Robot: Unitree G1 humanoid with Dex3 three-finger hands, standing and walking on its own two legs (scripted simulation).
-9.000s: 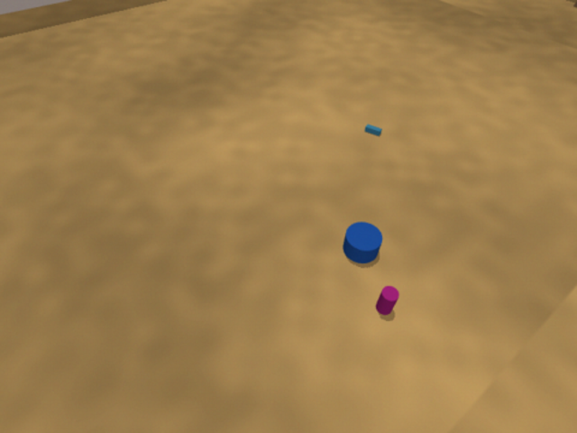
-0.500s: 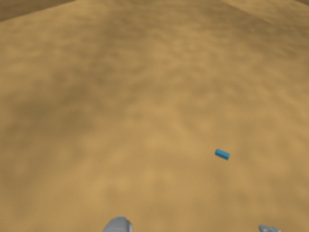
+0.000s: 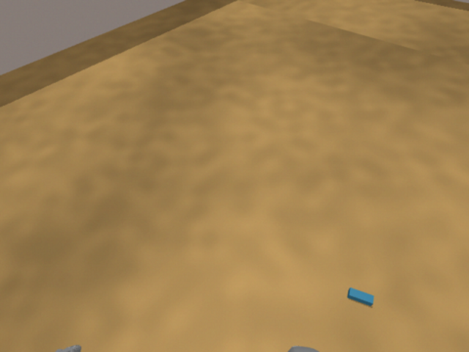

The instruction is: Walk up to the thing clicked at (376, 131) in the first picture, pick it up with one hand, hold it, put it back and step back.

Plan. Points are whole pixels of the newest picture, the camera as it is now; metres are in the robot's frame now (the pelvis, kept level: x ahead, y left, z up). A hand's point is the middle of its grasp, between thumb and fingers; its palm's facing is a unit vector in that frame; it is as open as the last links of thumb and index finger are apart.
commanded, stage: walk up
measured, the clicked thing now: (360, 296) +0.44 -0.44 -0.74
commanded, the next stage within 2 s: none
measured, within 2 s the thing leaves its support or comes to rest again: neither
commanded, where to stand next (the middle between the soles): +0.58 +0.07 m, yaw -2 degrees
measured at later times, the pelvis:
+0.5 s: pelvis +0.21 +0.07 +0.01, yaw -1 degrees
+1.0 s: pelvis +0.38 +0.05 +0.00, yaw -15 degrees
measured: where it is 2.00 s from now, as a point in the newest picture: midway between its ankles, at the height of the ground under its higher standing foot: (219, 277)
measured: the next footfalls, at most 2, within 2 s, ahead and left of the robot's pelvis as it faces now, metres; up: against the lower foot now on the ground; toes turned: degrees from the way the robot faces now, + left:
left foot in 0.34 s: +0.30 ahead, +0.17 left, +0.00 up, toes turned +5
right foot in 0.86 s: +0.47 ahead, -0.09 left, +0.00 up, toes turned -18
